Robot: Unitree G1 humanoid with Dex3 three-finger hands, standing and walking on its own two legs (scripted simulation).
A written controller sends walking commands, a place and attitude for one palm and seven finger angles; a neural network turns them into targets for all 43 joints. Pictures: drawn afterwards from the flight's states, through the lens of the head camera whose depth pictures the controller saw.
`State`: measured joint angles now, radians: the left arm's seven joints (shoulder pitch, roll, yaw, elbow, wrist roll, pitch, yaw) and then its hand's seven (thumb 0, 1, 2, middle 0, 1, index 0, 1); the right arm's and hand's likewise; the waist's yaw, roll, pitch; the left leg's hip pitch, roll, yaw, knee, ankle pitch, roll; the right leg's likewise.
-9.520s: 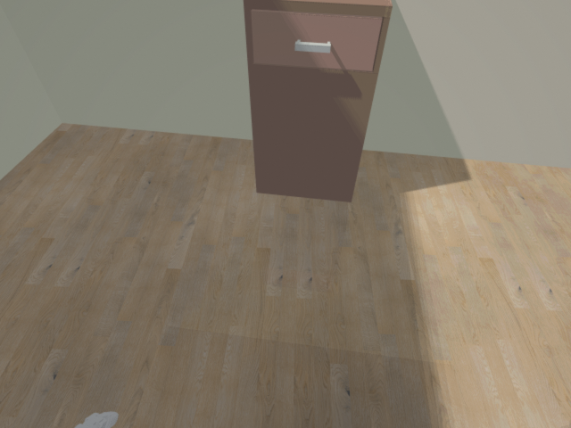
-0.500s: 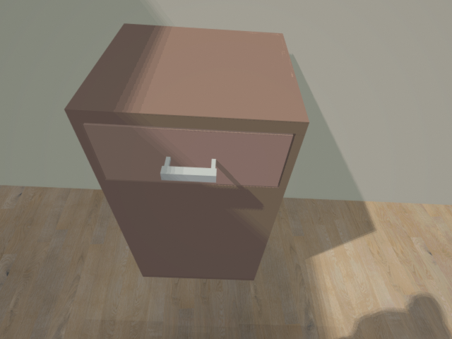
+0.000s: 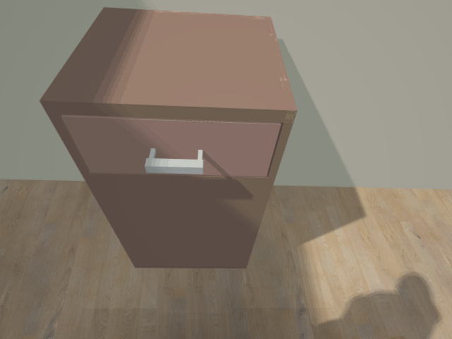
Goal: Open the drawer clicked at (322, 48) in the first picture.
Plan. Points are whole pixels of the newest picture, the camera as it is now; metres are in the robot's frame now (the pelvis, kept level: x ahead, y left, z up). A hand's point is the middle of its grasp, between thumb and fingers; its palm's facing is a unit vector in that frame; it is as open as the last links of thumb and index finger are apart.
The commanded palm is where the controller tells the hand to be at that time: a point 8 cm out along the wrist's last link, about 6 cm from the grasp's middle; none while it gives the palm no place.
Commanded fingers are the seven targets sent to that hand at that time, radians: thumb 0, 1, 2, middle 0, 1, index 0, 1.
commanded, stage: shuffle to correct the standing spot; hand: left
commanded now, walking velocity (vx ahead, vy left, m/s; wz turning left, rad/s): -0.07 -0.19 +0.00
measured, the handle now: (175, 159) +0.47 +0.14 +0.00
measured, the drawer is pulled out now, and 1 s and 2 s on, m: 0.00 0.00 0.00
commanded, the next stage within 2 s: come to a stop and stand still in 0.16 s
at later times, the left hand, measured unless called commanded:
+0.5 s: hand out of the picture +0.01 +0.08 -0.17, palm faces +0.08 -0.98 -0.19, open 7.2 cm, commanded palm none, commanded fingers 0.00 0.90 0.90 -0.20 -0.30 -0.20 -0.30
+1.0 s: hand out of the picture -0.04 +0.14 -0.17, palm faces +0.05 -0.97 -0.26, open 7.3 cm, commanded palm none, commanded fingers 0.00 0.90 0.90 -0.20 -0.30 -0.20 -0.30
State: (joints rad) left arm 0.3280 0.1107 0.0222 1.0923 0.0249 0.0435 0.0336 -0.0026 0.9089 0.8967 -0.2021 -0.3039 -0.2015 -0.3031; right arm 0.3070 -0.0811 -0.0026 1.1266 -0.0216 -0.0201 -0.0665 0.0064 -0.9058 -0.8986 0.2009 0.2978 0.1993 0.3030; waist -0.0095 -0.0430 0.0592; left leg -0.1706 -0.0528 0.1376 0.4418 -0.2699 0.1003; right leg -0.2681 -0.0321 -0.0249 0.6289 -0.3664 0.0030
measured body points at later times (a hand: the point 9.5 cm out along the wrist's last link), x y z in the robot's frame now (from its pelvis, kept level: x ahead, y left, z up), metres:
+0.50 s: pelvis -0.03 -0.10 +0.00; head -0.01 -0.09 +0.45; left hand +0.00 +0.13 -0.16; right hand +0.00 -0.34 -0.15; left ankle -0.04 +0.00 -0.72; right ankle -0.03 -0.21 -0.74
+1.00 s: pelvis -0.02 -0.04 -0.01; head -0.01 -0.06 +0.44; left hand -0.04 +0.19 -0.15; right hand +0.02 -0.28 -0.16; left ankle -0.04 -0.02 -0.74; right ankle -0.03 -0.21 -0.74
